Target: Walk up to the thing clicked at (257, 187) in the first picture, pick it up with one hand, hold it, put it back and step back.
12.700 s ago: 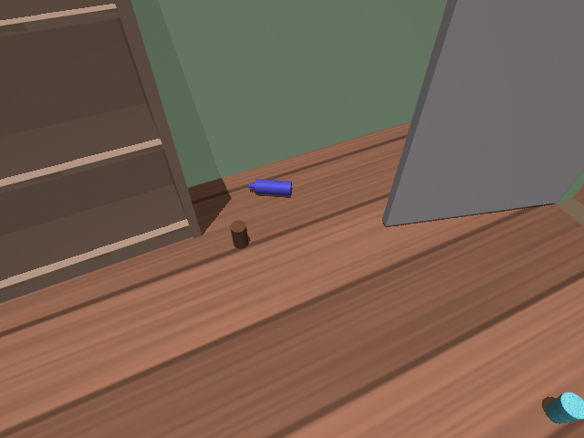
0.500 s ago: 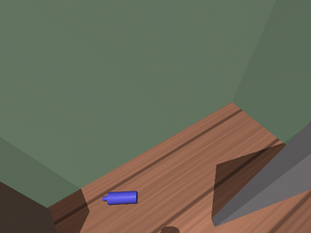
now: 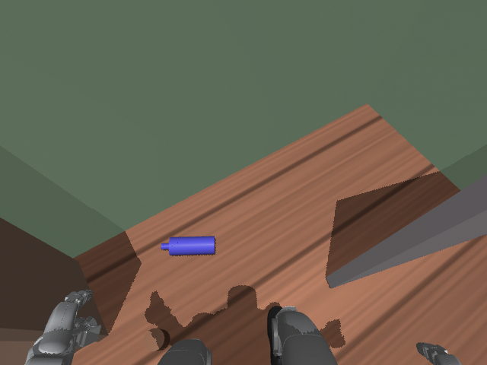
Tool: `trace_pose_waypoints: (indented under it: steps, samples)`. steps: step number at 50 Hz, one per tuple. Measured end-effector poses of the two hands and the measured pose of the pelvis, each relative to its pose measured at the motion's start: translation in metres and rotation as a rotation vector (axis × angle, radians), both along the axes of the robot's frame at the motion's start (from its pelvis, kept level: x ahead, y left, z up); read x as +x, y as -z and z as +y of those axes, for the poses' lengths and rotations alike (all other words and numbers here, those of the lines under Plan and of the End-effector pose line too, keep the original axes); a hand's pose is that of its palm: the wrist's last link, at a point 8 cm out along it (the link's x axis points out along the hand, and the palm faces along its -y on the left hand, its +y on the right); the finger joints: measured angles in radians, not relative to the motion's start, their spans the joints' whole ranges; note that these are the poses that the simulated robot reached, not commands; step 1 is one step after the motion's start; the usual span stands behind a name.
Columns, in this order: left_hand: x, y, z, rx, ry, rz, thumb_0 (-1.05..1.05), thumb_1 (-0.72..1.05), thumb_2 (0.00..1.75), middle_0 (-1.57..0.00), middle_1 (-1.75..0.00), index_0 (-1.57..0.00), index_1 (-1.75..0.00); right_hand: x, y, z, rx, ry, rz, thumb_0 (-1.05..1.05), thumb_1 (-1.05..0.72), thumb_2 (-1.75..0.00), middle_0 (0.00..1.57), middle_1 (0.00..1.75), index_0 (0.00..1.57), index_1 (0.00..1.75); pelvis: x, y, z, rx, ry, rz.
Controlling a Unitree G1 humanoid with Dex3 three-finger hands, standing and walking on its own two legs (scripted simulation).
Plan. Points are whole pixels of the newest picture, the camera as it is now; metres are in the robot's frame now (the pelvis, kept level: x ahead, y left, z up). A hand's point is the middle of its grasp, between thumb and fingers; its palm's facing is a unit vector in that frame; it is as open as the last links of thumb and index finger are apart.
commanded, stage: walk up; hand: left
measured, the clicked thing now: (188, 245) +0.49 +0.17 -0.71
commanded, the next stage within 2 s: none
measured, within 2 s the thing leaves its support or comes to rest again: neither
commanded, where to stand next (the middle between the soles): +0.10 -0.06 m, yaw -1 degrees
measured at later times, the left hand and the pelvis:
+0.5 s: hand out of the picture +0.01 +0.28 -0.14, palm faces -0.14 -0.90 -0.41, open 7.4 cm; pelvis -0.10 +0.01 +0.00, yaw -8 degrees
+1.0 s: hand out of the picture -0.11 +0.23 -0.14, palm faces -0.04 -0.95 -0.30, open 7.4 cm; pelvis -0.23 -0.01 +0.02, yaw -1 degrees
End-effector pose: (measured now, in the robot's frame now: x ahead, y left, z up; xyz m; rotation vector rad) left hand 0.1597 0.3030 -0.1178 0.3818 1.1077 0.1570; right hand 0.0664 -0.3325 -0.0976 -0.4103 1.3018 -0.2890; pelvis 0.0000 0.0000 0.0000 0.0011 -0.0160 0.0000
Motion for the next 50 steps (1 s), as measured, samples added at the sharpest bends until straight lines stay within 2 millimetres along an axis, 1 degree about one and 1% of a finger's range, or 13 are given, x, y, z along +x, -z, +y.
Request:
trace_pose_waypoints:
  steps: [3, 6, 9, 13, 16, 20, 28, 32, 35, 39, 42, 46, 50]
  samples:
    - [-0.012, 0.006, 0.009, -0.019, -0.013, 0.003, 0.01, 0.9, 0.9, -0.2, -0.3, -0.2, -0.3, -0.03, -0.006, 0.02, 0.003, 0.006, 0.035, 0.01, -0.91, -0.9, 0.2, 0.3, 0.2, 0.3, -0.014, -0.004, 0.011, 0.011, 0.027, -0.024]
    - [-0.033, 0.0, 0.012, -0.038, -0.021, 0.05, 0.01, 0.9, 0.9, -0.2, -0.3, -0.2, -0.3, -0.052, -0.019, 0.037, 0.014, 0.022, 0.054, 0.01, -0.91, -0.9, 0.2, 0.3, 0.2, 0.3, -0.02, -0.016, 0.019, -0.033, 0.006, -0.007]
    - [-0.057, -0.004, 0.019, -0.042, -0.025, 0.079, 0.01, 0.9, 0.9, -0.2, -0.3, -0.2, -0.3, -0.06, -0.025, 0.046, 0.01, 0.026, 0.047, 0.01, -0.9, -0.9, 0.2, 0.3, 0.2, 0.3, -0.028, -0.023, 0.025, -0.035, 0.034, 0.014]
    - [-0.092, -0.006, 0.03, -0.019, -0.023, 0.128, 0.01, 0.9, 0.9, -0.2, -0.3, -0.2, -0.3, -0.059, -0.024, 0.052, 0.005, 0.034, -0.025, 0.01, -0.9, -0.9, 0.21, 0.3, 0.2, 0.3, -0.042, -0.023, 0.03, -0.032, 0.06, 0.007]
    - [-0.112, -0.006, 0.035, 0.003, -0.017, 0.154, 0.01, 0.9, 0.9, -0.2, -0.3, -0.2, -0.3, -0.058, -0.02, 0.053, 0.011, 0.031, -0.086, 0.01, -0.9, -0.9, 0.21, 0.3, 0.2, 0.3, -0.055, -0.019, 0.031, -0.02, 0.082, -0.003]
    - [-0.13, -0.009, 0.033, 0.027, 0.002, 0.151, 0.01, 0.9, 0.9, -0.2, -0.3, -0.2, -0.3, -0.063, -0.011, 0.048, 0.029, 0.024, -0.154, 0.01, -0.9, -0.9, 0.21, 0.3, 0.2, 0.3, -0.076, -0.013, 0.028, -0.006, 0.108, -0.021]
    - [-0.167, -0.028, 0.007, 0.044, 0.034, 0.074, 0.01, 0.9, 0.9, -0.2, -0.3, -0.2, -0.3, -0.095, 0.005, 0.02, 0.068, 0.038, -0.23, 0.01, -0.9, -0.9, 0.21, 0.3, 0.2, 0.3, -0.12, -0.005, 0.005, -0.018, 0.117, -0.042]
    - [-0.186, -0.04, -0.004, 0.04, 0.024, 0.04, 0.01, 0.9, 0.9, -0.2, -0.3, -0.2, -0.3, -0.121, -0.003, 0.011, 0.07, 0.03, -0.198, 0.01, -0.9, -0.9, 0.2, 0.3, 0.2, 0.3, -0.14, -0.015, -0.004, 0.035, 0.122, -0.033]
    - [-0.194, -0.043, -0.011, 0.031, 0.02, 0.015, 0.01, 0.9, 0.9, -0.2, -0.3, -0.2, -0.3, -0.147, -0.007, 0.004, 0.049, 0.017, -0.164, 0.01, -0.9, -0.9, 0.2, 0.3, 0.2, 0.3, -0.156, -0.019, -0.006, 0.037, 0.111, -0.01]
    - [-0.2, -0.04, -0.018, 0.015, 0.034, -0.038, 0.01, 0.9, 0.9, -0.2, -0.3, -0.2, -0.3, -0.186, -0.008, -0.003, 0.008, -0.002, -0.1, 0.01, -0.91, -0.9, 0.2, 0.3, 0.2, 0.3, -0.18, -0.016, -0.008, 0.023, 0.074, 0.004]
    - [-0.209, -0.031, -0.02, -0.015, 0.03, -0.086, 0.01, 0.9, 0.9, -0.2, -0.3, -0.2, -0.3, -0.214, -0.006, -0.002, -0.017, -0.022, -0.057, 0.01, -0.91, -0.9, 0.2, 0.3, 0.2, 0.3, -0.199, -0.009, -0.007, 0.008, 0.038, -0.003]
    - [-0.239, -0.015, -0.022, -0.057, 0.008, -0.067, 0.01, 0.9, 0.9, -0.2, -0.3, -0.2, -0.3, -0.247, -0.011, 0.006, -0.016, -0.021, -0.048, 0.01, -0.91, -0.9, 0.2, 0.3, 0.2, 0.3, -0.221, -0.006, -0.008, 0.051, 0.047, -0.042]
    - [-0.278, -0.017, -0.025, -0.081, -0.025, 0.002, 0.01, 0.9, 0.9, -0.2, -0.3, -0.2, -0.3, -0.264, -0.023, 0.006, -0.014, -0.024, -0.073, 0.01, -0.9, -0.9, 0.21, 0.3, 0.2, 0.3, -0.233, -0.016, -0.013, -0.009, 0.025, -0.036]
